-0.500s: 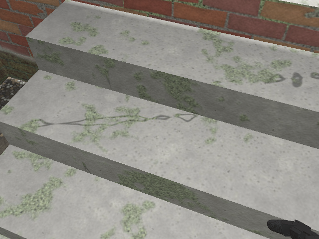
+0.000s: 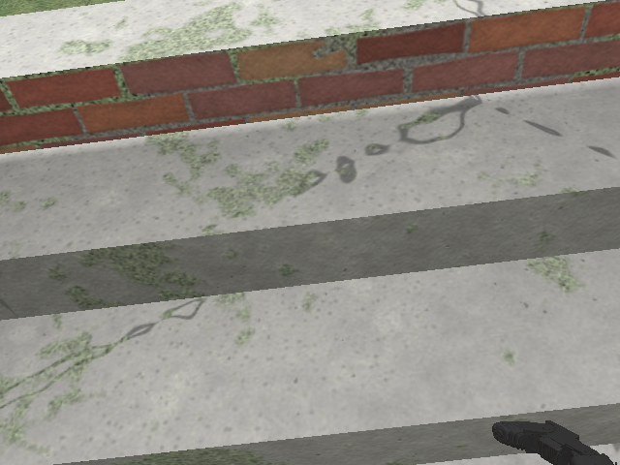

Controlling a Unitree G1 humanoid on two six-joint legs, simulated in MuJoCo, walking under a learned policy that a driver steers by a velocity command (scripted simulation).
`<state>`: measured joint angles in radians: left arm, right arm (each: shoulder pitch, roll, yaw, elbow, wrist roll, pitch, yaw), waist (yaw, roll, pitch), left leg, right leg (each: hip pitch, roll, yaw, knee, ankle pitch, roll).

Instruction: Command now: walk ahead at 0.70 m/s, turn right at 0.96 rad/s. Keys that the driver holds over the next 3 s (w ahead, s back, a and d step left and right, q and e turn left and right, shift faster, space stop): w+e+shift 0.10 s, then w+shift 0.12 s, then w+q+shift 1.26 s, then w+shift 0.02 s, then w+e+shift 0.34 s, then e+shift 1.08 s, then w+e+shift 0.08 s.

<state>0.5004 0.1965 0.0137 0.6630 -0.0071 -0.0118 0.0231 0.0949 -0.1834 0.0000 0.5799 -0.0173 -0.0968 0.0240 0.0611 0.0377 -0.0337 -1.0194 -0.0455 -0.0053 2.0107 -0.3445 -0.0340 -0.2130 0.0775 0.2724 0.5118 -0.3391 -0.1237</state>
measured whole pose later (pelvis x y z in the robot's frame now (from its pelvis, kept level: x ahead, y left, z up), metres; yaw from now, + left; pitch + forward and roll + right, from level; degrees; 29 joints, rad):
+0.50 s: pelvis +0.26 +0.04 +0.16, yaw -7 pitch +3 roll -1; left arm -0.07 0.04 -0.13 0.47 0.03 -0.11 -0.06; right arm 0.68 -0.08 0.04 0.97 0.00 -0.06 0.00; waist -0.08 -0.01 -0.10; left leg -0.25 -0.01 -0.08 0.60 -0.40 0.09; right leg -1.14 -0.08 -0.03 1.88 -0.13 -0.07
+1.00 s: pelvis +0.58 +0.00 +0.32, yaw +19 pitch +0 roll -3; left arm 0.37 0.32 0.05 0.87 0.03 -0.06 0.04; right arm 0.08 -0.33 -0.05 0.44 -0.01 0.01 0.03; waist -0.03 -0.04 -0.09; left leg -0.67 0.01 0.13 1.19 -0.30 0.15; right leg -0.06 -0.17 -0.26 0.78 -0.32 0.05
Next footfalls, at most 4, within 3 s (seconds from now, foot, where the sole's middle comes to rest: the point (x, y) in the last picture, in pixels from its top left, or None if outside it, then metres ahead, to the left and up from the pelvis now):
0.20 left None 0.26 0.17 -0.61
0.66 right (497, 408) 0.49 -0.19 -0.44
1.04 left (341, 338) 0.61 0.06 -0.44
1.34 right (345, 144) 0.94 0.05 -0.26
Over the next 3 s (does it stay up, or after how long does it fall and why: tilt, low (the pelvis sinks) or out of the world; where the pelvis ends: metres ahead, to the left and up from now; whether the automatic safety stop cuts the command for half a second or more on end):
stays up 1.35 0.54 0.67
